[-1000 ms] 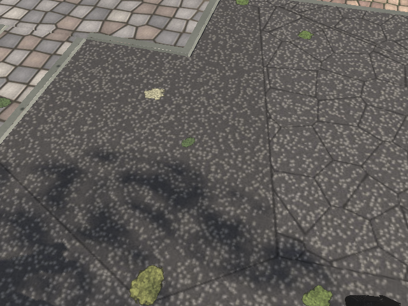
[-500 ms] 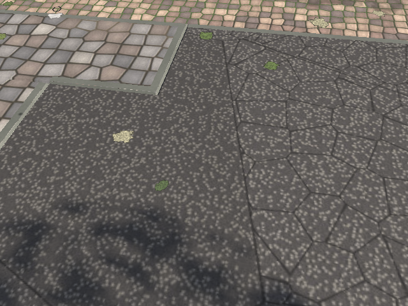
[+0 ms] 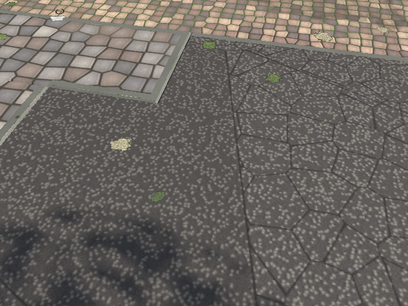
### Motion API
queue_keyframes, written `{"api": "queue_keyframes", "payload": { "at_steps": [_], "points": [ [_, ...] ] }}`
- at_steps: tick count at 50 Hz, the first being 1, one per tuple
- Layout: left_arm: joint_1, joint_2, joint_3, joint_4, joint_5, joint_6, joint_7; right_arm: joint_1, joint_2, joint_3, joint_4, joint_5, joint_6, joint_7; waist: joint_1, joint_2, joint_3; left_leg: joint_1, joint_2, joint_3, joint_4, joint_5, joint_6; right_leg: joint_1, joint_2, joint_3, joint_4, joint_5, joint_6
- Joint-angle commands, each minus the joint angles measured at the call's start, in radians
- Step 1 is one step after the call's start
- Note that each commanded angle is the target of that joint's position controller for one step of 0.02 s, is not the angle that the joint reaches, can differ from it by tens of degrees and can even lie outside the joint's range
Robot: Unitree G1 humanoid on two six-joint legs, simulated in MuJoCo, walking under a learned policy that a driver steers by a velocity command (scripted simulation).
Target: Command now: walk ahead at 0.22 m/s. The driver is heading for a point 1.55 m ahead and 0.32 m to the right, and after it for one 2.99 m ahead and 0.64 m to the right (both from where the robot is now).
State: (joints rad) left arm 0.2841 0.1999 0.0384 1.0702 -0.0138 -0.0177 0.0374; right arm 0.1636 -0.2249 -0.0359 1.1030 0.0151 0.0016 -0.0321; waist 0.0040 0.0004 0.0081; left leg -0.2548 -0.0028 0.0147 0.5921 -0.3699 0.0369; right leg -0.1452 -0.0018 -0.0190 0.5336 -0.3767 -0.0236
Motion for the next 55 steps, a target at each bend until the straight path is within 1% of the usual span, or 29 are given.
{"api": "queue_keyframes", "payload": {
  "at_steps": [1, 2, 4, 6, 7, 8, 9, 10, 11, 12, 14, 17, 21, 24, 27, 29, 31, 32, 33, 34, 35, 36, 37, 39, 41, 43, 46, 50, 55],
  "points": [
    [0.112, 0.196, 0.046, -0.009, -0.016, -0.032, 0.004, -0.089, -0.056, -0.009, -0.072, 0.011, -0.050, 0.013, 0.036, -0.176, 0.182, -0.250, -0.015, 0.051, 0.128, -0.088, 0.032, -0.054, -0.283, 0.407, -0.333, -0.433, -0.200],
    [0.111, 0.192, 0.048, -0.011, -0.013, -0.045, 0.002, -0.109, -0.055, -0.009, -0.084, 0.012, -0.067, 0.022, 0.035, -0.176, 0.204, -0.288, 0.017, 0.021, 0.172, -0.066, 0.045, -0.049, -0.333, 0.467, -0.344, -0.361, -0.225],
    [0.077, 0.174, 0.045, -0.028, -0.011, -0.062, -0.008, -0.083, -0.061, -0.012, -0.085, 0.018, -0.089, 0.037, 0.003, -0.152, 0.181, -0.276, 0.040, 0.011, 0.128, -0.105, 0.066, -0.014, -0.327, 0.411, -0.298, -0.172, -0.205],
    [-0.004, 0.172, 0.044, -0.057, -0.020, -0.057, -0.017, 0.068, -0.070, -0.027, -0.023, 0.023, -0.094, 0.041, -0.077, -0.118, 0.122, 0.046, -0.006, 0.064, -0.078, 0.029, 0.068, -0.155, -0.223, 0.241, -0.213, -0.050, -0.133],
    [-0.047, 0.169, 0.042, -0.080, -0.016, -0.059, -0.020, 0.184, -0.105, -0.046, 0.021, 0.015, -0.091, 0.039, -0.123, -0.069, 0.077, 0.234, -0.001, 0.012, -0.105, 0.090, 0.071, -0.262, -0.150, 0.147, -0.083, 0.111, -0.091],
    [-0.083, 0.116, 0.027, -0.117, -0.011, -0.067, -0.019, 0.330, -0.200, -0.075, 0.049, 0.013, -0.093, 0.036, -0.168, 0.175, 0.032, 0.387, 0.189, -0.325, -0.271, -0.018, 0.157, -0.433, -0.009, -0.028, 0.280, 0.156, -0.010],
    [-0.086, 0.077, 0.018, -0.144, -0.011, -0.084, -0.016, 0.411, -0.233, -0.073, 0.058, 0.004, -0.103, 0.049, -0.173, 0.314, -0.027, 0.487, 0.370, -0.705, -0.410, 0.002, 0.270, -0.597, 0.063, 0.022, 0.563, -0.162, 0.011],
    [-0.084, 0.109, 0.028, -0.143, -0.032, -0.095, -0.022, 0.322, -0.159, -0.045, 0.038, -0.006, -0.117, 0.048, -0.114, 0.164, 0.026, 0.449, 0.392, -0.673, -0.389, 0.015, 0.264, -0.683, -0.002, 0.113, 0.716, -0.152, -0.014],
    [-0.070, 0.113, 0.028, -0.134, -0.040, -0.101, -0.031, 0.251, -0.112, -0.031, 0.009, -0.005, -0.125, 0.050, -0.079, 0.105, 0.058, 0.406, 0.351, -0.540, -0.381, 0.068, 0.225, -0.699, -0.046, 0.118, 0.744, -0.051, -0.040],
    [-0.067, 0.113, 0.032, -0.129, -0.034, -0.104, -0.032, 0.206, -0.105, -0.024, -0.008, -0.006, -0.127, 0.055, -0.053, 0.061, 0.067, 0.372, 0.314, -0.434, -0.391, 0.122, 0.192, -0.699, -0.085, 0.100, 0.715, 0.044, -0.053],
    [-0.085, 0.128, 0.047, -0.132, -0.018, -0.098, -0.037, 0.199, -0.067, -0.006, -0.016, -0.011, -0.117, 0.056, -0.036, 0.062, 0.069, 0.316, 0.242, -0.260, -0.406, 0.329, 0.143, -0.633, -0.124, 0.064, 0.620, 0.149, -0.048],
    [-0.141, 0.084, 0.041, -0.157, -0.011, -0.077, -0.045, 0.263, -0.089, -0.002, -0.007, -0.017, -0.102, 0.037, -0.039, 0.065, 0.075, 0.285, 0.212, -0.166, -0.436, 0.483, 0.148, -0.623, -0.123, 0.016, 0.511, 0.216, -0.007],
    [-0.334, 0.054, 0.018, -0.237, -0.011, -0.075, -0.050, 0.274, -0.127, -0.005, -0.026, -0.021, -0.093, 0.015, -0.072, 0.067, 0.126, 0.197, 0.184, -0.093, -0.493, 0.475, 0.139, -0.558, -0.084, -0.026, 0.199, 0.371, 0.015],
    [-0.419, 0.065, 0.011, -0.269, -0.017, -0.077, -0.065, 0.333, -0.133, -0.011, -0.014, -0.009, -0.093, 0.013, -0.088, 0.075, 0.149, 0.227, 0.206, -0.073, -0.511, 0.461, 0.143, -0.515, -0.058, -0.043, 0.080, 0.422, -0.001],
    [-0.452, 0.089, 0.013, -0.299, -0.021, -0.086, -0.083, 0.338, -0.139, -0.020, -0.010, -0.001, -0.086, 0.012, -0.061, 0.077, 0.145, 0.338, 0.248, -0.055, -0.455, 0.582, 0.129, -0.501, -0.047, -0.028, 0.005, 0.393, -0.044],
    [-0.369, 0.137, 0.033, -0.287, -0.018, -0.089, -0.086, 0.309, -0.167, -0.032, -0.022, -0.007, -0.078, 0.011, 0.004, 0.112, 0.057, 0.395, 0.260, -0.040, -0.329, 0.907, 0.108, -0.359, 0.000, -0.051, 0.005, 0.336, -0.078],
    [-0.072, 0.213, 0.076, -0.203, -0.020, -0.081, -0.073, 0.271, -0.166, -0.032, -0.041, -0.016, -0.063, 0.014, 0.154, 0.128, -0.124, 0.291, 0.204, 0.002, 0.027, 1.065, 0.065, 0.040, 0.031, -0.058, 0.005, 0.329, -0.133],
    [0.109, 0.286, 0.093, -0.164, -0.006, -0.074, -0.060, 0.283, -0.123, -0.015, -0.066, -0.033, -0.064, 0.017, 0.190, -0.006, -0.268, 0.030, 0.134, 0.028, 0.361, 0.682, 0.042, 0.365, -0.179, 0.197, 0.029, 0.267, -0.194],
    [0.144, 0.302, 0.088, -0.144, 0.010, -0.076, -0.072, 0.424, 0.037, 0.024, -0.059, -0.014, -0.088, 0.034, 0.090, -0.277, -0.431, -0.303, -0.067, -0.065, 0.695, -0.162, -0.004, 0.620, -0.404, 0.731, -0.154, 0.004, -0.360],
    [0.095, 0.209, 0.063, -0.147, 0.002, -0.081, -0.074, 0.313, -0.079, -0.002, -0.069, 0.016, -0.118, 0.040, 0.123, -0.172, -0.326, -0.408, -0.023, -0.175, 0.807, -0.180, 0.024, 0.532, -0.360, 0.764, -0.255, -0.073, -0.305],
    [-0.011, 0.175, 0.051, -0.164, -0.001, -0.089, -0.072, 0.207, -0.130, -0.018, -0.111, 0.040, -0.133, 0.040, 0.093, -0.138, -0.158, -0.464, 0.027, -0.135, 0.809, -0.089, 0.040, 0.366, -0.334, 0.594, -0.279, 0.001, -0.260],
    [-0.100, 0.150, 0.040, -0.181, 0.003, -0.098, -0.076, 0.161, -0.132, -0.020, -0.121, 0.035, -0.138, 0.030, 0.054, -0.024, -0.088, -0.411, 0.083, -0.115, 0.759, 0.011, 0.042, 0.195, -0.303, 0.466, -0.309, 0.142, -0.239],
    [-0.141, 0.124, 0.033, -0.183, 0.014, -0.105, -0.082, 0.150, -0.124, -0.030, -0.120, 0.019, -0.131, 0.021, 0.018, 0.000, -0.047, -0.357, 0.116, -0.103, 0.705, 0.064, 0.039, 0.069, -0.267, 0.366, -0.330, 0.243, -0.224],
    [-0.145, 0.098, 0.023, -0.166, 0.023, -0.110, -0.087, 0.202, -0.080, -0.031, -0.114, 0.011, -0.103, 0.018, -0.033, -0.043, -0.041, -0.266, 0.152, -0.108, 0.633, 0.095, 0.037, -0.038, -0.223, 0.270, -0.379, 0.272, -0.217],
    [-0.108, 0.122, 0.025, -0.145, 0.018, -0.110, -0.077, 0.176, -0.070, -0.034, -0.129, 0.009, -0.084, 0.014, -0.043, -0.052, 0.001, -0.290, 0.169, -0.091, 0.557, 0.108, 0.020, -0.096, -0.212, 0.216, -0.421, 0.277, -0.228],
    [-0.065, 0.161, 0.033, -0.134, 0.020, -0.108, -0.059, 0.080, -0.087, -0.039, -0.167, -0.003, -0.078, 0.011, -0.028, -0.041, 0.038, -0.381, 0.182, -0.084, 0.451, 0.199, -0.008, -0.090, -0.215, 0.195, -0.450, 0.280, -0.234],
    [-0.004, 0.175, 0.035, -0.122, 0.017, -0.098, -0.039, -0.032, -0.085, -0.040, -0.205, -0.012, -0.085, 0.018, 0.003, -0.038, 0.050, -0.442, 0.170, -0.070, 0.259, 0.373, -0.028, -0.037, -0.195, 0.145, -0.451, 0.328, -0.208],
    [0.078, 0.187, 0.036, -0.098, 0.003, -0.091, -0.031, -0.175, -0.064, -0.027, -0.242, -0.003, -0.094, 0.034, 0.052, -0.042, 0.063, -0.390, 0.118, -0.020, 0.045, 0.495, -0.031, 0.013, -0.175, 0.080, -0.439, 0.345, -0.178],
    [0.141, 0.201, 0.047, -0.063, -0.004, -0.066, -0.027, -0.273, -0.083, -0.020, -0.295, 0.007, -0.106, 0.064, 0.064, -0.056, 0.084, -0.418, 0.094, -0.023, -0.067, 0.379, 0.003, 0.193, -0.252, 0.093, -0.349, 0.408, -0.166]
  ]
}}
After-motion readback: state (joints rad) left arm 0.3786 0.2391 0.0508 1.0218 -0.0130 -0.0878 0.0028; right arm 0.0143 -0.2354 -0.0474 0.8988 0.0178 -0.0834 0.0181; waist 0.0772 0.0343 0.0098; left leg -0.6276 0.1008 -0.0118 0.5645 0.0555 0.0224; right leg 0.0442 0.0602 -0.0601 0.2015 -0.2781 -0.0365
